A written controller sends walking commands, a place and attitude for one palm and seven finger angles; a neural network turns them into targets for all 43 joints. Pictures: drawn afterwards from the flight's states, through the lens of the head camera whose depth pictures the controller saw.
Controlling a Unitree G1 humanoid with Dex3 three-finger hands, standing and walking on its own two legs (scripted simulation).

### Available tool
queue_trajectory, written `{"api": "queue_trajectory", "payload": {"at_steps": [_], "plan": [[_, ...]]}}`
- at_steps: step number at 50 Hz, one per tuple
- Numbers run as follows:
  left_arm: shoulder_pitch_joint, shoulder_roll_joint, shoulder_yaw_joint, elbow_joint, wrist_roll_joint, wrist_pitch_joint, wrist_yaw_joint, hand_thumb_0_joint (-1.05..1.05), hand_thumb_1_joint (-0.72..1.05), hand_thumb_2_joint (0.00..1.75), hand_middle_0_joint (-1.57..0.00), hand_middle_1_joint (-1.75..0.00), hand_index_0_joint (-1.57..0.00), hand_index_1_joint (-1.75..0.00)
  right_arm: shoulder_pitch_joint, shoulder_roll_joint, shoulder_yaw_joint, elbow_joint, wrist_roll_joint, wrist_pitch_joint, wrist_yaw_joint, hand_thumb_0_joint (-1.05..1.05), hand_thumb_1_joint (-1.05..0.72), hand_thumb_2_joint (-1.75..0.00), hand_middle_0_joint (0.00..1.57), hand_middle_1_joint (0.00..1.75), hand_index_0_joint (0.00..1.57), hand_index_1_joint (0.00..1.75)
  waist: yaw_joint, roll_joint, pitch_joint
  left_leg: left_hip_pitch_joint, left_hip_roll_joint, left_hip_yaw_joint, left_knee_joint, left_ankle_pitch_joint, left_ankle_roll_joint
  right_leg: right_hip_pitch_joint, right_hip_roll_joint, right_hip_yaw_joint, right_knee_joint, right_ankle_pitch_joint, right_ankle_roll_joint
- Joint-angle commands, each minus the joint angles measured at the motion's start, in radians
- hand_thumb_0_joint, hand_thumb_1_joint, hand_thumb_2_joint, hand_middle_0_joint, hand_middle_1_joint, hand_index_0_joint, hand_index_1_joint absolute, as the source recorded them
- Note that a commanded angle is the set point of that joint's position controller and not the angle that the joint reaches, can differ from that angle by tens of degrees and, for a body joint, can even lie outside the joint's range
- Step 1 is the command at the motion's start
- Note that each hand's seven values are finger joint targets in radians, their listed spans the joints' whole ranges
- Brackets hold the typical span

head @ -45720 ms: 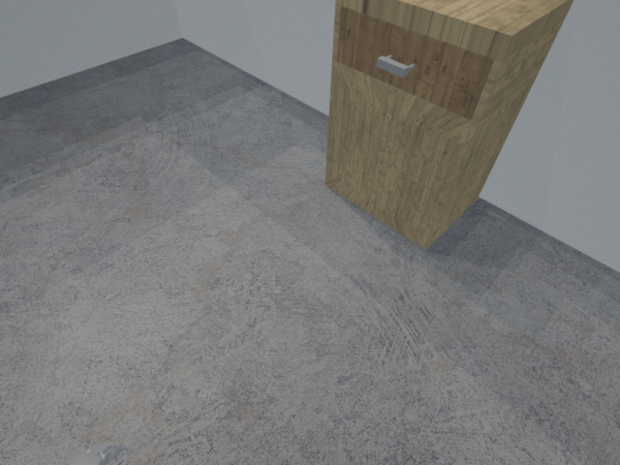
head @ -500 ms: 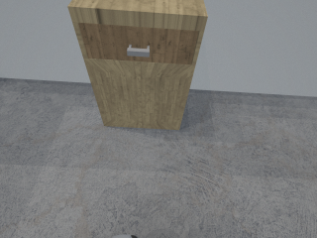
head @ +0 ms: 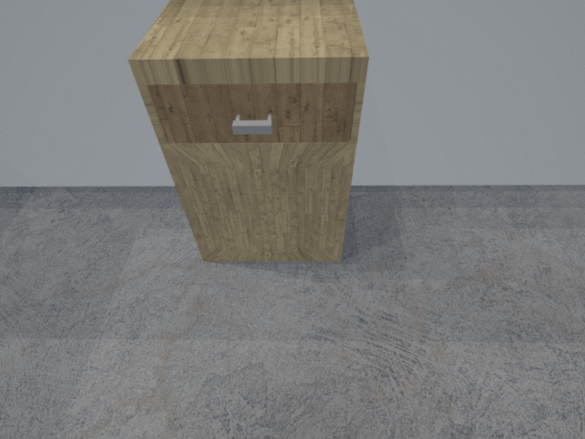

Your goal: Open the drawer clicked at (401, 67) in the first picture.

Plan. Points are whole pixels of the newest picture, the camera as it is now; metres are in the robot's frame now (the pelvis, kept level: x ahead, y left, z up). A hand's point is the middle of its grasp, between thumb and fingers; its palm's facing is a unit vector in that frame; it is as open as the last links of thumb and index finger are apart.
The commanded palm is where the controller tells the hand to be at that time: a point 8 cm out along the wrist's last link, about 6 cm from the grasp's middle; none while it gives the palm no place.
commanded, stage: let the arm hang, fingers relaxed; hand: left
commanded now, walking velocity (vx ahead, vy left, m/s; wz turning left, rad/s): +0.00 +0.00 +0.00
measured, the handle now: (253, 122) +0.88 +0.16 -0.07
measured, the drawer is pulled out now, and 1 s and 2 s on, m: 0.00 0.00 0.00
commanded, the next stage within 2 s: look to check the result in 0.14 s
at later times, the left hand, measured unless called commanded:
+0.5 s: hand out of the picture +0.09 +0.23 -0.16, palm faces -0.03 -0.94 -0.34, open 7.4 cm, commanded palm none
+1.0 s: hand out of the picture +0.10 +0.21 -0.16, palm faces -0.02 -0.95 -0.31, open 7.4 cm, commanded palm none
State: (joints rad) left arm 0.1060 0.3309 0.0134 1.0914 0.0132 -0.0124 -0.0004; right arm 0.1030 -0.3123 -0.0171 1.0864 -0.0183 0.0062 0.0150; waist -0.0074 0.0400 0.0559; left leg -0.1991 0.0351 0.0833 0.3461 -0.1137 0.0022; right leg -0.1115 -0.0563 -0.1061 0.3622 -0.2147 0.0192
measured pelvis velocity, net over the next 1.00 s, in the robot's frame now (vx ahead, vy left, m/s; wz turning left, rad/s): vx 0.04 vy -0.02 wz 0.00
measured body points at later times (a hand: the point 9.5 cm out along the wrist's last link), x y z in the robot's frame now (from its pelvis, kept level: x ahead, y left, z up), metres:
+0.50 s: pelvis +0.03 -0.01 +0.00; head +0.05 -0.02 +0.45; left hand +0.10 +0.28 -0.13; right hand +0.09 -0.31 -0.14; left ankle +0.05 +0.12 -0.75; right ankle -0.01 -0.13 -0.75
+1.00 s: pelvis +0.04 -0.02 +0.00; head +0.06 -0.03 +0.45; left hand +0.10 +0.26 -0.14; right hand +0.10 -0.29 -0.15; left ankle +0.05 +0.12 -0.75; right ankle -0.01 -0.13 -0.75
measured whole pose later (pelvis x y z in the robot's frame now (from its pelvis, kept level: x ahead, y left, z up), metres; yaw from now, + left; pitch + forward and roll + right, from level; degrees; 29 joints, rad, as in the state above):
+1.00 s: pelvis +0.04 -0.02 +0.00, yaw +0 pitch -1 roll +0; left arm 0.15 0.28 0.01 1.12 0.01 0.00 0.01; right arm 0.14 -0.29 -0.01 1.11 -0.03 0.02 0.00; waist -0.01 0.02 0.04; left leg -0.16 0.06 0.08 0.38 -0.20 -0.03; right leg -0.05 -0.03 -0.11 0.35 -0.28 0.00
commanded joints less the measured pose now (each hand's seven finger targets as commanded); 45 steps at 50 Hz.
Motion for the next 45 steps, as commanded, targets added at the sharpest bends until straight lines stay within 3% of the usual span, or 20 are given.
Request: {"api": "queue_trajectory", "payload": {"at_steps": [1,12,26,42,45], "plan": [[-0.008,0.203,0.035,-0.041,0.003,-0.022,0.012,0.0,0.9,0.9,-0.2,-0.3,-0.2,-0.3,-0.01,-0.2,-0.034,-0.043,0.002,-0.022,-0.014,0.0,-0.9,-0.9,0.2,0.3,0.2,0.3,-0.002,-0.046,-0.067,0.076,0.106,-0.13,-0.066,0.054,0.017,-0.036,-0.096,0.11,-0.106,0.03,-0.044],[-0.015,0.206,0.036,-0.033,-0.001,-0.026,0.014,0.0,0.9,0.9,-0.2,-0.3,-0.2,-0.3,-0.018,-0.211,-0.028,-0.04,0.004,-0.025,-0.021,0.0,-0.9,-0.9,0.2,0.3,0.2,0.3,-0.002,-0.03,-0.102,0.12,0.111,-0.115,-0.053,0.164,0.012,0.019,-0.104,0.101,-0.106,0.181,-0.046],[-0.007,0.2,0.035,-0.023,-0.003,-0.022,0.018,0.0,0.9,0.9,-0.2,-0.3,-0.2,-0.3,-0.005,-0.209,-0.026,-0.036,0.006,-0.018,-0.027,0.0,-0.9,-0.9,0.2,0.3,0.2,0.3,-0.007,-0.037,-0.078,0.137,0.115,-0.108,-0.053,0.17,0.01,0.026,-0.099,0.095,-0.122,0.203,-0.046],[-0.001,0.198,0.037,-0.028,-0.002,-0.024,0.021,0.0,0.9,0.9,-0.2,-0.3,-0.2,-0.3,-0.008,-0.205,-0.028,-0.039,0.005,-0.019,-0.029,0.0,-0.9,-0.9,0.2,0.3,0.2,0.3,-0.005,-0.043,-0.098,0.155,0.116,-0.102,-0.048,0.198,0.011,0.043,-0.099,0.095,-0.116,0.249,-0.046],[0.069,0.072,0.009,0.009,-0.005,-0.006,0.025,0.0,0.9,0.9,-0.2,-0.3,-0.2,-0.3,0.053,-0.064,0.003,-0.008,-0.003,0.0,-0.022,0.0,-0.9,-0.9,0.2,0.3,0.2,0.3,-0.009,-0.048,-0.085,0.141,0.103,-0.075,-0.027,0.068,-0.01,0.023,-0.094,0.079,-0.114,0.084,-0.028]]}}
